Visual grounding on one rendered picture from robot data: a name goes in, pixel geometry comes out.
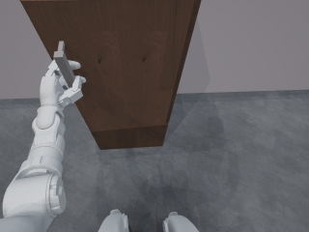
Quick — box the left robot upper arm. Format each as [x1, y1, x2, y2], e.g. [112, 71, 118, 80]
[0, 173, 67, 232]

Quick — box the robot shin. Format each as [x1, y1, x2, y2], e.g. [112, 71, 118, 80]
[168, 212, 178, 217]
[110, 209, 121, 215]

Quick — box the robot left forearm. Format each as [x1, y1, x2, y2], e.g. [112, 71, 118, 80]
[2, 105, 66, 218]

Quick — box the robot right shin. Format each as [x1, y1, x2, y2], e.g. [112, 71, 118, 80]
[168, 212, 178, 217]

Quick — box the left robot hand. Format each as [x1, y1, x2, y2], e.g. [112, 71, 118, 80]
[40, 60, 86, 112]

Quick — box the cupboard door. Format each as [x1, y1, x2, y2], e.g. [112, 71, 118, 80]
[20, 0, 195, 132]

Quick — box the handle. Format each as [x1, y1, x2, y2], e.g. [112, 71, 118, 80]
[53, 41, 75, 88]

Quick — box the robot left shin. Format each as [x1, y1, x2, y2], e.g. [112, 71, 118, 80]
[110, 209, 121, 215]

